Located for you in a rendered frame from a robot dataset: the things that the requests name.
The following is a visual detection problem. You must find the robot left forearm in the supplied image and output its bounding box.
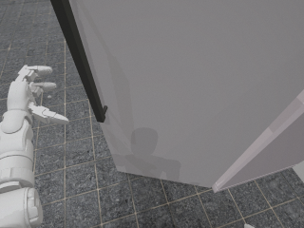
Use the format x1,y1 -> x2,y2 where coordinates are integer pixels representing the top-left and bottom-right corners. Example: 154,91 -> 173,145
0,109 -> 35,194

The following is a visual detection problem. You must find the left robot hand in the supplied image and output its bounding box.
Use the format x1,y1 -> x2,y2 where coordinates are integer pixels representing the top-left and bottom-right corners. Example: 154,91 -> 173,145
7,65 -> 69,124

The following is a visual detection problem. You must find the robot left upper arm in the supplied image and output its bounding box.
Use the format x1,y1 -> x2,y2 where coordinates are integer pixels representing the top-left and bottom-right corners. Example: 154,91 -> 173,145
0,187 -> 43,228

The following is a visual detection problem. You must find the fridge door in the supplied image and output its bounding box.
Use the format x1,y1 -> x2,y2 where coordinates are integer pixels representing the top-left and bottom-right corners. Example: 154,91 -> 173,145
68,0 -> 304,188

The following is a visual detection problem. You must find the handle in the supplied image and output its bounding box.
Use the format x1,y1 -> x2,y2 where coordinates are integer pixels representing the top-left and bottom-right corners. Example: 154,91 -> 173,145
50,0 -> 108,123

